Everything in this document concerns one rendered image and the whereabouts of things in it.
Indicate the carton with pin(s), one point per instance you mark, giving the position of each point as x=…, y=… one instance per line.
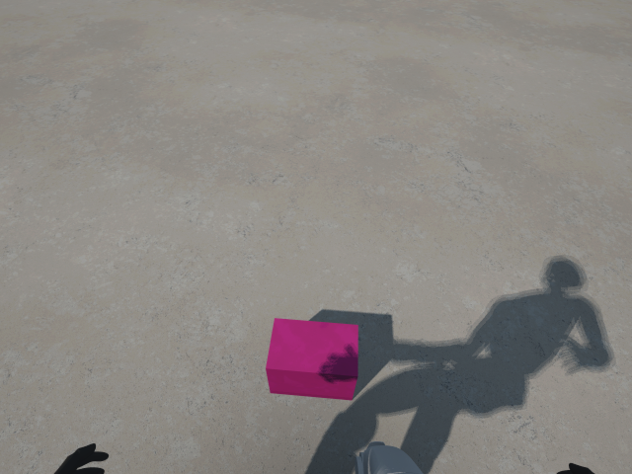
x=314, y=359

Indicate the robot left hand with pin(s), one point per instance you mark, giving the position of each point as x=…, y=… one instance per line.
x=80, y=457

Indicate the robot right thigh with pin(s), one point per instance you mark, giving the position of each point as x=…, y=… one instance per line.
x=385, y=459

